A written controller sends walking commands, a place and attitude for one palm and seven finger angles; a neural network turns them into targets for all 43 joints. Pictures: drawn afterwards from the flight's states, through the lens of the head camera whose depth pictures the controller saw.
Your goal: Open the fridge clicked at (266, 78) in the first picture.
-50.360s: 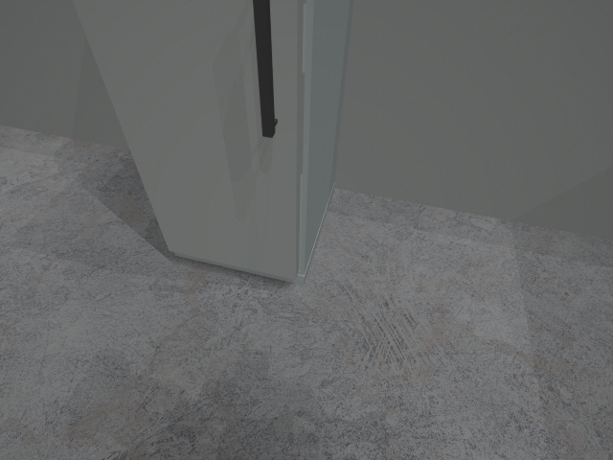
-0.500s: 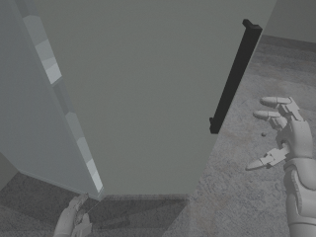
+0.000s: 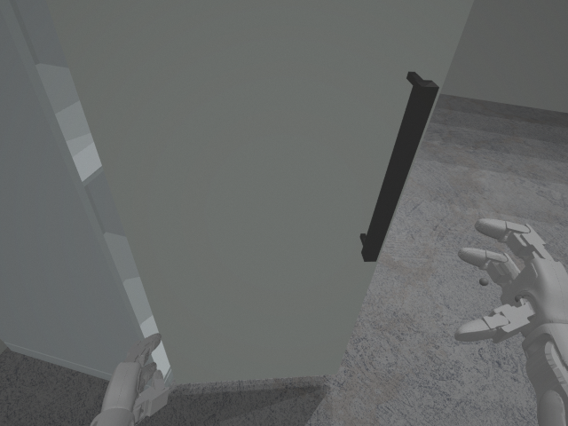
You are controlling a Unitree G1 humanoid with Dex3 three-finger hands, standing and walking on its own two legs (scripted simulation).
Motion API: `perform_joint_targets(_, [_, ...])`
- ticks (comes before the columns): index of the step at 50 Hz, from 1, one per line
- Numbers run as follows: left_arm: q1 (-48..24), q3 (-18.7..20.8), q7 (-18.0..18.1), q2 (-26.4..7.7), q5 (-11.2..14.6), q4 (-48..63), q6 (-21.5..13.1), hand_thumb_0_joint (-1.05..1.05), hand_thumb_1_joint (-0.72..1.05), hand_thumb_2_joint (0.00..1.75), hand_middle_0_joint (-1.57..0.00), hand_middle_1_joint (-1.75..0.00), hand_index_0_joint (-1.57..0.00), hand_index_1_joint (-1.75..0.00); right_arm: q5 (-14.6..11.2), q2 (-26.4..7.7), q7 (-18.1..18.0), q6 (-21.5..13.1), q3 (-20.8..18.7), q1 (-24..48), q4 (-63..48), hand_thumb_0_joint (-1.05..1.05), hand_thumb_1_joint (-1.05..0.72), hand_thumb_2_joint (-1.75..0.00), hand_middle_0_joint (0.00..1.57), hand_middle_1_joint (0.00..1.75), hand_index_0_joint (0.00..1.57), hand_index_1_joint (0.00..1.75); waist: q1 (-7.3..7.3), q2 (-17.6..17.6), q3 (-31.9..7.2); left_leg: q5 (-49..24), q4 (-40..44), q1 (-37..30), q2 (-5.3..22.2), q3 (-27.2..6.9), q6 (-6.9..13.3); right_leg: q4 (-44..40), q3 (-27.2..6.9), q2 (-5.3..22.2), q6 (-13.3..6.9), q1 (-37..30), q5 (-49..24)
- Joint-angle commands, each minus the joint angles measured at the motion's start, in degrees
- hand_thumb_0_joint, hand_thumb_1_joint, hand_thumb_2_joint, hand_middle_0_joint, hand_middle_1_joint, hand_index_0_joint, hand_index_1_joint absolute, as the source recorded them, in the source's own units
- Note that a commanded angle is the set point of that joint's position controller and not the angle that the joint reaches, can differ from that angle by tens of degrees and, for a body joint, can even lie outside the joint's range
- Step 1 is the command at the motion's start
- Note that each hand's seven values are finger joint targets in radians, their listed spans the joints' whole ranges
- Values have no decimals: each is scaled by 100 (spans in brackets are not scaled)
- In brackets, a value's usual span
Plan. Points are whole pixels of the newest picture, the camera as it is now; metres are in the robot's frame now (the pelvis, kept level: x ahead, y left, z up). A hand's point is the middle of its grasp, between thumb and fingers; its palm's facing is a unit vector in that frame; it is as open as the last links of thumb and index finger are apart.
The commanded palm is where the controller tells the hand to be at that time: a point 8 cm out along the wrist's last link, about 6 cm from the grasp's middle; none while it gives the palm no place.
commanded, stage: draw the hand back to the body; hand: right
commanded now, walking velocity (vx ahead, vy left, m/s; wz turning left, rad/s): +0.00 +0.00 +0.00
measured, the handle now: (387, 179) +0.47 -0.17 +0.15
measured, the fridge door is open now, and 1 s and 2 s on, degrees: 71 71 71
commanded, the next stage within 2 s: step back with the hand held close in 1.20 s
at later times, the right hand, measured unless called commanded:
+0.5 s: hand (528, 319) +0.21 -0.27 +0.15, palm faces +0.45 +0.84 -0.30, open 12.0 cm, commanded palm +0.16 -0.30 +0.17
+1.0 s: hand out of the picture +0.18 -0.29 +0.15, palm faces +0.51 +0.79 -0.34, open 7.7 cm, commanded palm +0.14 -0.32 +0.17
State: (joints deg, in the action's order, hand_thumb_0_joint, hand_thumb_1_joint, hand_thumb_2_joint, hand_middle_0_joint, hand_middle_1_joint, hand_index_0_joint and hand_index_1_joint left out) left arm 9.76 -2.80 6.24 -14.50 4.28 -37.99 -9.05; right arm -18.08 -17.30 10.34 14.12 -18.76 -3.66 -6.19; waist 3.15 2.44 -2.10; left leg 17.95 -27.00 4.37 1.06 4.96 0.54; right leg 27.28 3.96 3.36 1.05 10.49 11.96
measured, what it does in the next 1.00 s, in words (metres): stands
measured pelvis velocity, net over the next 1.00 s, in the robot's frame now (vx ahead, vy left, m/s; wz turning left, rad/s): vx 0.00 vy -0.02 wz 0.00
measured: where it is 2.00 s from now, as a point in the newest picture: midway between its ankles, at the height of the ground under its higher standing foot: outside the picture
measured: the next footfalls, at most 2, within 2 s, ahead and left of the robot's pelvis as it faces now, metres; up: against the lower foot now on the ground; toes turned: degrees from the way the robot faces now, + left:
none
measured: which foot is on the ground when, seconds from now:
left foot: down 0.00-1.00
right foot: down 0.00-1.00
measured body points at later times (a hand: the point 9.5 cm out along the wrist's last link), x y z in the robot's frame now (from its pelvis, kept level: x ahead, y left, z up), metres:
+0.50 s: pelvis -0.01 -0.01 +0.01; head -0.04 +0.01 +0.46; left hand +0.16 +0.23 -0.09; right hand +0.18 -0.31 +0.16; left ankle -0.03 +0.11 -0.74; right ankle +0.03 -0.13 -0.74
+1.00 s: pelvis +0.00 -0.02 +0.01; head -0.03 +0.00 +0.46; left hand +0.20 +0.20 -0.07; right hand +0.15 -0.33 +0.17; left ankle -0.03 +0.11 -0.74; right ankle +0.03 -0.13 -0.74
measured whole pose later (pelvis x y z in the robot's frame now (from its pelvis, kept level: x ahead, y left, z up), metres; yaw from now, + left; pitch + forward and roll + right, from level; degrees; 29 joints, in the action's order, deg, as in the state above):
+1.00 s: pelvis +0.00 -0.02 +0.01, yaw +0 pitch -7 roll +0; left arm 9.7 -0.7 4.7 -13.0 -0.6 -39.6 -8.3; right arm -4.9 -18.6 -7.1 -4.4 -19.7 -25.5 -19.0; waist 5.0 3.0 2.9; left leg 13.5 -17.7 -3.2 1.5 4.4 -0.6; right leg 21.0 4.7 2.4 0.0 4.0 9.5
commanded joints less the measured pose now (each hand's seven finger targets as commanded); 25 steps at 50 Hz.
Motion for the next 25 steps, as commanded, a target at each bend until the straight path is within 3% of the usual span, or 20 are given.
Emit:
perform_joint_targets(1, [-912, 194, 72, -604, -59, 968, -345, 0, 90, 90, -20, -30, -20, -30, 86, -1131, -58, -376, -341, 1489, -1806, 0, 55, -20, 25, 115, 25, 115, -53, 360, -478, -1437, 599, 561, -247, -217, -29, -366, -230, -271, -206, -813, -980])
perform_joint_targets(5, [-919, 175, 126, -603, -109, 908, -414, 0, 90, 90, -20, -30, -20, -30, -6, -1253, -30, -615, -529, 1375, -1996, 0, 41, -27, 25, 107, 25, 107, -62, 64, -610, -1499, 664, 436, -276, -205, -40, -409, -270, -270, -218, -942, -1016])
perform_joint_targets(6, [-931, 170, 137, -599, -111, 897, -425, 0, 90, 90, -20, -30, -20, -30, -55, -1247, 18, -637, -574, 1244, -1934, 0, 37, -29, 24, 104, 24, 104, -34, 125, -585, -1520, 680, 427, -276, -209, -41, -421, -262, -277, -215, -948, -1018])
perform_joint_targets(7, [-859, 231, 83, -561, -326, 930, -500, 0, 90, 90, -20, -30, -20, -30, 760, -2036, -849, -1089, -952, 856, -2176, 0, 33, -31, 24, 102, 24, 102, 108, 231, -73, -1243, 1112, 576, -144, -432, -42, -391, -114, -304, -180, -794, -752])
perform_joint_targets(8, [-851, 185, 48, -490, -400, 777, -488, 0, 90, 90, -20, -30, -20, -30, 855, -1242, -1138, -1273, -467, 377, -1780, 0, 30, -32, 24, 100, 24, 100, -23, 246, 130, -1037, 1151, 590, -131, -329, -14, -504, -105, -315, -169, -722, -575])
perform_joint_targets(9, [-820, 184, 16, -482, -381, 771, -451, 0, 90, 90, -20, -30, -20, -30, 903, -958, -1255, -1327, -247, 26, -1559, 0, 26, -34, 24, 98, 24, 98, -45, 15, 356, -902, 1175, 648, -131, -294, -26, -562, -125, -296, -164, -653, -461])
perform_joint_targets(10, [-792, 210, -7, -503, -388, 767, -396, 0, 90, 90, -20, -30, -20, -30, 965, -944, -1344, -1398, -194, -88, -1569, 0, 22, -36, 24, 96, 24, 96, -53, -206, 345, -832, 1203, 592, -145, -296, -43, -612, -117, -267, -181, -694, -406])
perform_joint_targets(12, [-776, 287, -16, -554, -406, 730, -330, 0, 90, 90, -20, -30, -20, -30, 1058, -1100, -1483, -1594, -290, -90, -1584, 0, 15, -39, 24, 92, 24, 92, -44, -322, 266, -699, 1316, 467, -141, -354, -63, -682, -53, -247, -211, -769, -329])
perform_joint_targets(16, [-809, 323, -11, -543, -452, 732, -332, 0, 90, 90, -20, -30, -20, -30, 1236, -1208, -1680, -1962, -291, 169, -1972, 0, 1, -46, 23, 83, 23, 83, -32, 111, -85, -619, 1369, 280, -159, -366, -38, -801, -29, -261, -228, -1081, -344])
perform_joint_targets(22, [-835, 380, 4, -567, -491, 623, -349, 0, 90, 90, -20, -30, -20, -30, 1330, -1366, -1825, -2194, -477, -270, -2006, 0, -21, -57, 22, 70, 22, 70, 23, 41, -9, -751, 1419, 130, -180, -338, -27, -871, -66, -265, -230, -1129, -491])
perform_joint_targets(25, [-862, 391, -10, -537, -481, 632, -322, 0, 90, 90, -20, -30, -20, -30, 1322, -1238, -1814, -2265, -445, -627, -2069, 0, -32, -62, 22, 64, 22, 64, 49, 71, 70, -806, 1380, 91, -191, -311, -22, -911, -84, -256, -218, -1108, -550])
